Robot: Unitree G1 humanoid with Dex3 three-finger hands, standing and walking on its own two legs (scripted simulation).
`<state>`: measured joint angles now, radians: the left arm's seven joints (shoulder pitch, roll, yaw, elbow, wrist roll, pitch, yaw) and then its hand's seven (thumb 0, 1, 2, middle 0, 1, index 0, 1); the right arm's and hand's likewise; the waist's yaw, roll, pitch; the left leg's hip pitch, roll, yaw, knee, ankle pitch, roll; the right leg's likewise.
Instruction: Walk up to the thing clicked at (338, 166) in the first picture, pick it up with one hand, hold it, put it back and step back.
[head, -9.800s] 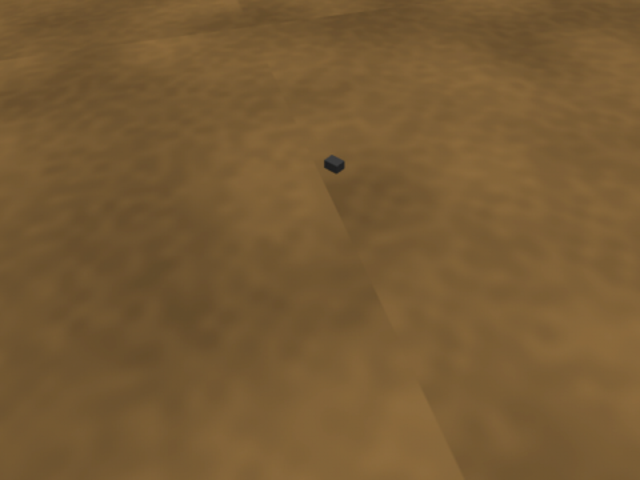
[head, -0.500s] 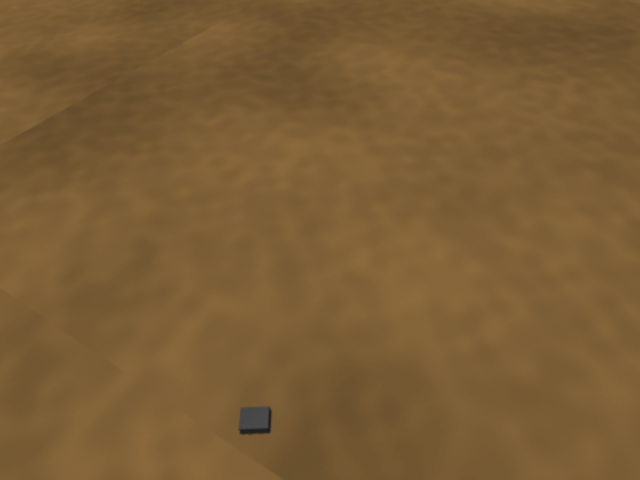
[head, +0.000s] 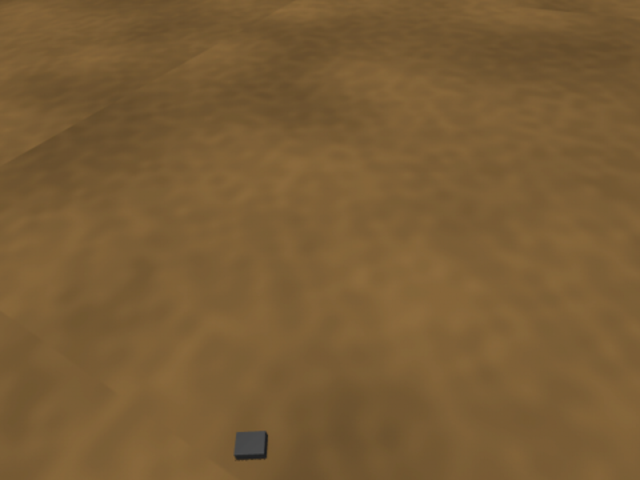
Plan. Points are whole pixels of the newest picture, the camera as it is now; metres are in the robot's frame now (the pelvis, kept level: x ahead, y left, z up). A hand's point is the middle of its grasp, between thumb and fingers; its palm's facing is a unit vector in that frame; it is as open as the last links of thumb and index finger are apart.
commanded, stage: walk up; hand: left
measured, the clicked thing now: (251, 445) +0.39 +0.28 -0.76
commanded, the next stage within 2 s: stand in 1.24 s
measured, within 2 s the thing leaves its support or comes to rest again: neither
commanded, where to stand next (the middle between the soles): +0.01 +0.04 m, yaw +1 degrees
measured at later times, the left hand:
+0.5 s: hand out of the picture +0.07 +0.26 -0.16, palm faces +0.01 -0.94 -0.33, open 7.4 cm
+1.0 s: hand out of the picture +0.06 +0.28 -0.15, palm faces +0.00 -0.94 -0.34, open 7.4 cm
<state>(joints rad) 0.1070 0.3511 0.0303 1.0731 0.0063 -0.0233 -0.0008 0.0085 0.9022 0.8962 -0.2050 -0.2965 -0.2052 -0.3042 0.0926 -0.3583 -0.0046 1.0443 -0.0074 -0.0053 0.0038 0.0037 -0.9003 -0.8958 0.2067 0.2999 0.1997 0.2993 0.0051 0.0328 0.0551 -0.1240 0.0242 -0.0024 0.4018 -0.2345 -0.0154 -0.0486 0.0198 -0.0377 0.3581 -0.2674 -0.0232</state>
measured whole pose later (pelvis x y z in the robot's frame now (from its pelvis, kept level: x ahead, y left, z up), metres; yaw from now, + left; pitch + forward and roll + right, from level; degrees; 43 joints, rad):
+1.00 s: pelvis -0.01 +0.02 +0.00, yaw +0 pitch -2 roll +0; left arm 0.11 0.35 0.03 1.14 0.01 -0.01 0.00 0.01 0.90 0.90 -0.20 -0.30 -0.20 -0.30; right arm 0.12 -0.34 -0.01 1.13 -0.01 -0.01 0.00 0.00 -0.90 -0.90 0.21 0.30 0.20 0.30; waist -0.01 0.00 0.05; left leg -0.11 -0.01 0.00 0.33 -0.18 0.02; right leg -0.04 -0.01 -0.04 0.29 -0.21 0.01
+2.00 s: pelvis -0.02 +0.02 +0.01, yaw +0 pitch -2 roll +0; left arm 0.13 0.35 0.00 1.13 0.01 -0.02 0.00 0.01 0.90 0.90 -0.20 -0.30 -0.20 -0.30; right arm 0.12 -0.35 0.00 1.14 -0.01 -0.01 0.01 0.00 -0.90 -0.90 0.21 0.30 0.20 0.30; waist -0.01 0.00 0.06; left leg -0.12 -0.01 0.01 0.30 -0.15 0.01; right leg -0.06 -0.01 -0.02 0.29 -0.19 0.01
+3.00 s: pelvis -0.01 +0.01 +0.00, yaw -1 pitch -2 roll +0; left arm 0.12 0.35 0.00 1.12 0.01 -0.02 0.00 0.01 0.90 0.90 -0.20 -0.30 -0.20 -0.30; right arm 0.10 -0.35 0.01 1.13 -0.01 -0.01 0.00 0.00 -0.90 -0.90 0.21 0.30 0.20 0.30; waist 0.00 0.01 0.05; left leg -0.10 0.00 0.02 0.31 -0.17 0.00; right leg -0.05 0.00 -0.02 0.29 -0.22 0.00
